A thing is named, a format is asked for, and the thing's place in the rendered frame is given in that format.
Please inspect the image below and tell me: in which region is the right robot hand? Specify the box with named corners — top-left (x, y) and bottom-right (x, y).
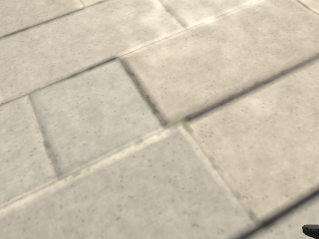
top-left (302, 224), bottom-right (319, 239)

